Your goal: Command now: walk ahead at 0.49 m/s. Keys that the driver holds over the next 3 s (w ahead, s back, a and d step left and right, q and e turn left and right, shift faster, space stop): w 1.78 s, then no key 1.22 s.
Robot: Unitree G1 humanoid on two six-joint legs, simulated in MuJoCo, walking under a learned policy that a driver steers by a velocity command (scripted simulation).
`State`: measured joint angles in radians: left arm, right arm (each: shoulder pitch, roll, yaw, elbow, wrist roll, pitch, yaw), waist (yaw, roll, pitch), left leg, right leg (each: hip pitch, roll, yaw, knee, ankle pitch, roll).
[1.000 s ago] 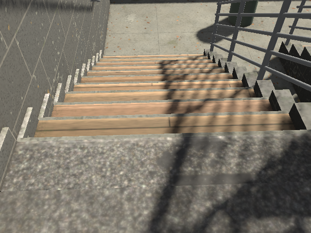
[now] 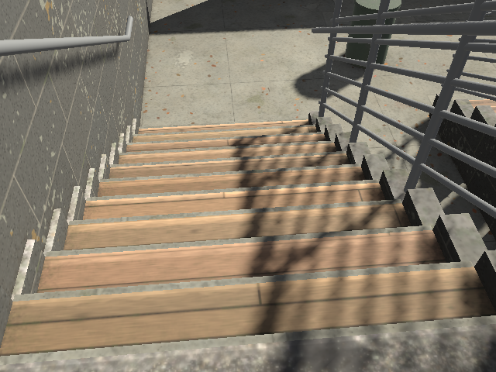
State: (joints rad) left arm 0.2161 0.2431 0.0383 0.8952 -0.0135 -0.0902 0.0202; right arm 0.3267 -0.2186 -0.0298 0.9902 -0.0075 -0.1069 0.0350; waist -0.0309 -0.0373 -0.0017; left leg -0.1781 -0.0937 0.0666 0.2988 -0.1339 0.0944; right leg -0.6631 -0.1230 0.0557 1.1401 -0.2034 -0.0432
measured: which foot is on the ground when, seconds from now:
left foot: down 0.00-0.32, up 0.34-0.78, down 0.80-1.00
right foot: up 0.00-0.28, down 0.30-0.84, up 0.86-1.00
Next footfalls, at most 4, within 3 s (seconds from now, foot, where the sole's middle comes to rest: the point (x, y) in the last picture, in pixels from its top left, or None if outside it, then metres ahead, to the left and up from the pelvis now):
0.30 right None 0.34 -0.16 -0.78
0.80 left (225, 371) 0.53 0.07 -0.78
1.36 right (312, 303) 0.80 -0.21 -0.94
1.92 left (242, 260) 1.08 0.02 -1.10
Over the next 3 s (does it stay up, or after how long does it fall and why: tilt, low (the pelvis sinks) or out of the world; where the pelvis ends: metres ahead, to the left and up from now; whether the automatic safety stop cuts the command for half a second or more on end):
stays up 1.06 -0.12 -0.33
